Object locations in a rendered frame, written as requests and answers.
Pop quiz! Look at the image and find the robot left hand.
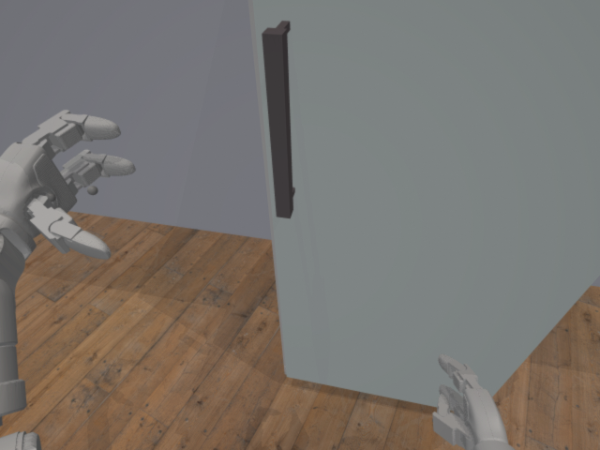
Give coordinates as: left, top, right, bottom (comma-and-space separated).
0, 110, 136, 260

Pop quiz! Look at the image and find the handle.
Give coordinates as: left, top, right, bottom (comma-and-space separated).
262, 21, 295, 218

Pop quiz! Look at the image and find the robot left forearm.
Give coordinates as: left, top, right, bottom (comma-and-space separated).
0, 213, 37, 427

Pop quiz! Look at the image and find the robot right hand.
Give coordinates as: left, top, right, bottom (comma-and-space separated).
432, 354, 508, 450

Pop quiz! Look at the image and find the robot left upper arm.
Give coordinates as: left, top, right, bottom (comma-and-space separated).
0, 431, 41, 450

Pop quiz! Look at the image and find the fridge door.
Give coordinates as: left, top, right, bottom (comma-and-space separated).
253, 0, 600, 411

